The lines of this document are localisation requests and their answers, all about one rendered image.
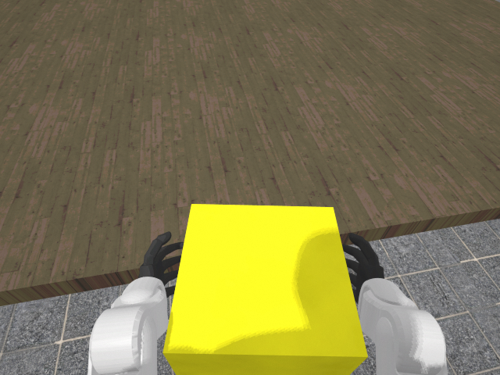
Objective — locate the carton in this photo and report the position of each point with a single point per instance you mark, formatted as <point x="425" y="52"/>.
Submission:
<point x="263" y="290"/>

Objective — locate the right robot hand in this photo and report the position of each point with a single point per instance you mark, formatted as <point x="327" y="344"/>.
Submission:
<point x="367" y="267"/>

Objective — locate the robot left forearm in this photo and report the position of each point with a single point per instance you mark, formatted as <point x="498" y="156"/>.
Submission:
<point x="124" y="338"/>

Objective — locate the robot right forearm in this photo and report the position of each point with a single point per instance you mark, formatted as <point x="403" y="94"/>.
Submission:
<point x="408" y="341"/>

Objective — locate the left robot hand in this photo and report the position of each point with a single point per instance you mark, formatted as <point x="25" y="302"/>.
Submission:
<point x="154" y="265"/>

